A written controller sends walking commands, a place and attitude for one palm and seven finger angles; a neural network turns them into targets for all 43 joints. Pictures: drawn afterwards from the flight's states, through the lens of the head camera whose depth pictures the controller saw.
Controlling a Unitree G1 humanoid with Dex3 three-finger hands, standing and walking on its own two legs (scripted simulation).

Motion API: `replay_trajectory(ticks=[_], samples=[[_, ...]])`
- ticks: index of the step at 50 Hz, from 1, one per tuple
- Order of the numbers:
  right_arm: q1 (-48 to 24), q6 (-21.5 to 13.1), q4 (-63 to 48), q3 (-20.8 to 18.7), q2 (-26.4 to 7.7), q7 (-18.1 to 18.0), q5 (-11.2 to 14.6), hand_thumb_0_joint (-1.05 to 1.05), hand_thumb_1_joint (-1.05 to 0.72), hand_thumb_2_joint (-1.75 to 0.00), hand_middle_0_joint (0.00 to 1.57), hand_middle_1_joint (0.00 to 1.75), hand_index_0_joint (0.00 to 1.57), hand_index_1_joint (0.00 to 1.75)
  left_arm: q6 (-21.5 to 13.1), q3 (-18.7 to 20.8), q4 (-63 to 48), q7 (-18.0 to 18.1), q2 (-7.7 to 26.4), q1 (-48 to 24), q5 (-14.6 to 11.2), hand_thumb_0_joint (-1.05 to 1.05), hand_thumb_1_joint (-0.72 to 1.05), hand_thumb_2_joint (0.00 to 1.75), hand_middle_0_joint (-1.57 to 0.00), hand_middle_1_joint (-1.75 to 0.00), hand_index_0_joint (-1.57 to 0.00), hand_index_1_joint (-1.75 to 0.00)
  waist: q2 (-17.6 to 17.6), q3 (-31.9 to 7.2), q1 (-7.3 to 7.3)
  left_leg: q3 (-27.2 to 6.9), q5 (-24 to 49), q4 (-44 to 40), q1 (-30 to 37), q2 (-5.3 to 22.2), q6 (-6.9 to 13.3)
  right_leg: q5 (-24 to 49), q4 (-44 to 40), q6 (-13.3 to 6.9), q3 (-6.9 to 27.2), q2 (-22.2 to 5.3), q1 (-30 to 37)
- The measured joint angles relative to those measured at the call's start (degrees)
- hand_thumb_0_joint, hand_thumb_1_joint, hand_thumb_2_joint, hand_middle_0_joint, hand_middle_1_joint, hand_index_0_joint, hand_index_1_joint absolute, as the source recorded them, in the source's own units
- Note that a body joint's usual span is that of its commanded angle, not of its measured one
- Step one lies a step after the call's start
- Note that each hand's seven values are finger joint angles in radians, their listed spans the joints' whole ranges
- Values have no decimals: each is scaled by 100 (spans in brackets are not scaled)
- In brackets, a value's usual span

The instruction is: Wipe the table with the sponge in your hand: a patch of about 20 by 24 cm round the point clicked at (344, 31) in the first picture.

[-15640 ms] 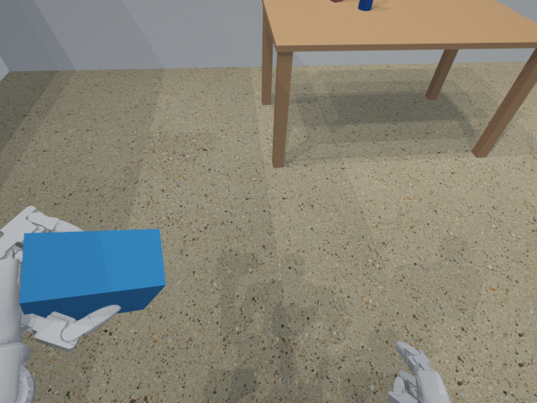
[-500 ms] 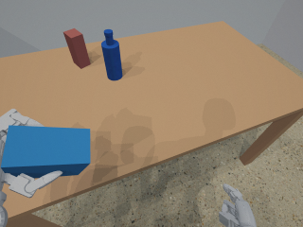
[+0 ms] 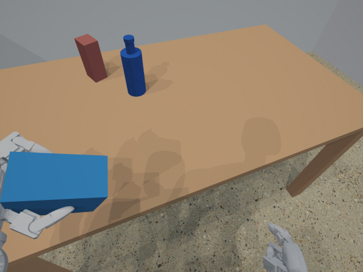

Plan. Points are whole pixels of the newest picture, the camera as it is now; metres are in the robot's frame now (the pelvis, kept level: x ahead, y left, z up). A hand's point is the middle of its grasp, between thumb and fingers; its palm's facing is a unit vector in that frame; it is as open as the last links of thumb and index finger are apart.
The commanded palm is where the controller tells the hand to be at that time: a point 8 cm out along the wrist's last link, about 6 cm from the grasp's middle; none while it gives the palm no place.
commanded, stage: shuffle to correct the standing spot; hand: left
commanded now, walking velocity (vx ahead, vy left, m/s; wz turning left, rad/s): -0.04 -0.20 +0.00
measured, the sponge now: (73, 186) +0.23 +0.20 +0.14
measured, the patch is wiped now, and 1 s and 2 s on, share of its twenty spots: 0.00 0.00 0.00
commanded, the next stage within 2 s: come to a stop and stand still in 0.56 s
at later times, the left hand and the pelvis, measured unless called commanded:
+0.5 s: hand (41, 184) +0.22 +0.23 +0.16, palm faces +0.30 -0.87 -0.40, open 10.6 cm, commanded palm +0.16 +0.28 +0.18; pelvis +0.00 +0.00 +0.00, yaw +0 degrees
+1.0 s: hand (38, 204) +0.19 +0.23 +0.14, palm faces +0.22 -0.89 -0.40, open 10.6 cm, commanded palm +0.14 +0.30 +0.18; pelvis -0.03 +0.02 +0.00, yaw -1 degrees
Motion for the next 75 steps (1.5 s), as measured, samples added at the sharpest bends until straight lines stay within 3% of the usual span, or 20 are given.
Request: replay_trajectory(ticks=[23, 35, 37, 38, 40, 43, 45, 46, 49, 52, 55, 58, 62, 68, 72, 75], samples=[[-15, -20, 8, 29, 17, -3, -17, 1, -91, -90, 20, 30, 20, 30, 45, -67, 40, 3, -51, 10, 10, 0, -53, 102, -67, -135, -68, -135, 45, -28, 45, -21, 8, -51, 14, -14, -15, -21, -27, -7, -26, -12, 14], [-35, -14, -57, -12, -15, -5, 1, 1, -91, -90, 20, 30, 20, 30, -6, 33, -81, 19, 50, 4, -5, 0, -53, 102, -67, -135, -68, -135, 9, -17, -29, -52, 28, -71, 6, -3, -38, 8, -79, -4, -54, 3, 29], [128, -309, 61, -125, 47, -61, -111, 1, -91, -90, 20, 30, 20, 30, -206, 211, 299, -335, 557, -726, 318, 0, -54, 102, -67, -135, -68, -135, -95, 75, 262, 32, 184, -35, -33, -23, 130, 77, -155, 1, -52, -18, 52], [157, -365, 113, -112, 61, -51, -120, 1, -91, -90, 20, 30, 20, 30, -372, 372, 577, -387, 769, -1071, 332, 0, -54, 102, -67, -135, -68, -135, -190, 102, 354, 111, 246, 22, -81, -61, 190, 109, -158, -8, -36, -54, 15], [165, -441, 74, -64, 4, 31, -86, 1, -91, -90, 20, 30, 20, 30, -538, 707, 993, -306, 872, -1372, 287, 0, -53, 102, -67, -135, -68, -135, -291, 166, 434, 323, 381, -83, -4, -115, 335, 149, -90, 18, 94, -102, -67], [143, -566, -103, -111, -175, 142, -61, 1, -91, -90, 20, 30, 20, 30, -531, 827, 1061, -171, 507, -1235, 173, 0, -53, 102, -67, -135, -68, -135, -239, 231, 334, 527, 227, -376, 174, -170, 213, 104, 488, 398, 237, -223, -399], [81, -608, -148, -184, -225, 206, -31, 1, -91, -90, 20, 30, 20, 30, -503, 538, 887, -124, 134, -952, 169, 0, -53, 102, -67, -135, -67, -135, -219, 315, 263, 634, 214, -308, 226, -262, 231, 13, 791, 638, 277, -352, -470], [83, -616, -168, -206, -232, 227, -22, 1, -91, -90, 20, 30, 20, 30, -478, 324, 774, -133, -35, -784, 218, 0, -53, 102, -67, -135, -67, -135, -201, 312, 228, 652, 190, -217, 211, -296, 255, -119, 698, 618, 245, -403, -374], [49, -583, -118, -175, -209, 207, -3, 1, -91, -90, 20, 30, 20, 30, -450, -266, 484, -194, -350, -342, 370, 0, -53, 102, -67, -135, -67, -135, -31, 305, 83, 524, 55, 121, 98, -234, 299, -49, 512, 161, 89, -327, -216], [85, -510, 11, -62, -58, 109, -22, 1, -91, -90, 20, 30, 20, 30, -524, -417, 288, -180, -233, -97, 344, 0, -53, 102, -67, -135, -68, -135, -131, 216, 58, 236, -268, 555, -2, -409, 342, 72, 427, 176, 38, -318, -186], [180, -501, 92, 70, 53, 15, -65, 1, -91, -90, 20, 30, 20, 30, -616, -165, 214, -27, -42, -110, 302, 0, -53, 102, -67, -135, -68, -135, -242, 66, 135, 102, -148, 158, 237, -523, 396, 205, 280, 237, 83, -286, -208], [224, -538, 196, 172, 173, -34, -99, 1, -91, -90, 20, 30, 20, 30, -721, 137, 451, 103, 70, -514, 318, 0, -53, 102, -67, -135, -68, -135, -435, 65, 267, 191, 142, -185, 363, -640, 505, 316, 71, 321, 180, -400, -141], [283, -653, 134, 251, 188, 12, -94, 1, -91, -90, 20, 30, 20, 30, -754, 219, 807, 190, -97, -1001, 437, 0, -53, 102, -67, -135, -68, -135, -366, 17, 330, 231, 362, -497, 364, -729, 624, 45, -24, 398, 223, -486, -201], [203, -648, 73, 295, 252, 146, -125, 1, -90, -90, 20, 30, 20, 30, -687, -187, 759, 88, -346, -900, 618, 0, -53, 102, -67, -135, -67, -135, -291, 71, 218, 269, 415, -617, 330, -847, 692, 155, -126, 435, 377, -528, -213], [208, -596, 40, 289, 314, 149, -149, 1, -90, -90, 20, 30, 20, 30, -690, -229, 585, 0, -189, -608, 672, 0, -53, 102, -67, -135, -67, -135, -307, 104, 148, 274, 311, -647, 318, -859, 680, 156, -209, 425, 400, -527, -169], [225, -582, 55, 261, 297, 132, -154, 1, -90, -90, 20, 30, 20, 30, -720, -64, 473, 3, -29, -549, 653, 0, -53, 102, -67, -135, -67, -135, -292, 158, 175, 276, 305, -621, 303, -821, 654, 306, -314, 434, 336, -525, -98]])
